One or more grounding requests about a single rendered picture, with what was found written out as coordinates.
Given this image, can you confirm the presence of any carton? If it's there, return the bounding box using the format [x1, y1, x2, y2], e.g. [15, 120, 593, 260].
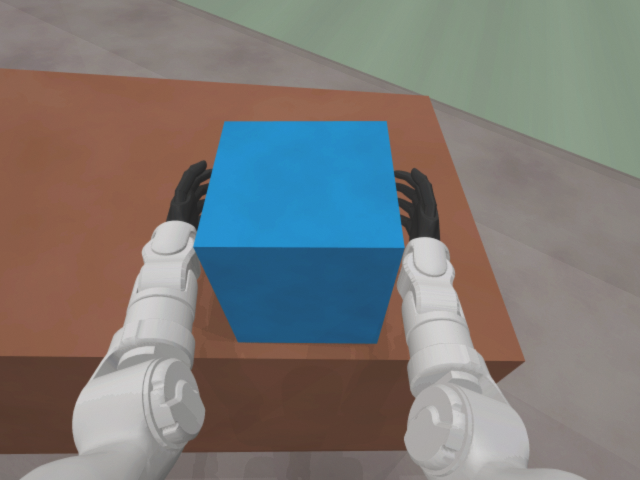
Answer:
[193, 121, 405, 344]

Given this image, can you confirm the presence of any right robot upper arm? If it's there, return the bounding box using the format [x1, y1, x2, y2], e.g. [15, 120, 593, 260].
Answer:
[404, 382, 586, 480]

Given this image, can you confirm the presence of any left robot upper arm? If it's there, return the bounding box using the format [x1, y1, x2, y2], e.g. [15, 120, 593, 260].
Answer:
[20, 357, 205, 480]

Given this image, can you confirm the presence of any pedestal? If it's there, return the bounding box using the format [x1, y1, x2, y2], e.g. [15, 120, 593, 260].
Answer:
[0, 68, 525, 454]

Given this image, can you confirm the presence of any robot right hand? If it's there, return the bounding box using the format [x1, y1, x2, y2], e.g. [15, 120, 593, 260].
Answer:
[394, 168, 440, 241]

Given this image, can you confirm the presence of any robot right forearm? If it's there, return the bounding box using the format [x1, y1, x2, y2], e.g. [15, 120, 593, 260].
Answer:
[397, 237, 511, 407]

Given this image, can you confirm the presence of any robot left hand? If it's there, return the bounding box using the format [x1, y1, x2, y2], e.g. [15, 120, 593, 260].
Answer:
[166, 160, 213, 231]

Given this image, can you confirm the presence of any robot left forearm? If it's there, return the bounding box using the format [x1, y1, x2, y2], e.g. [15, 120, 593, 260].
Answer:
[72, 221, 201, 450]

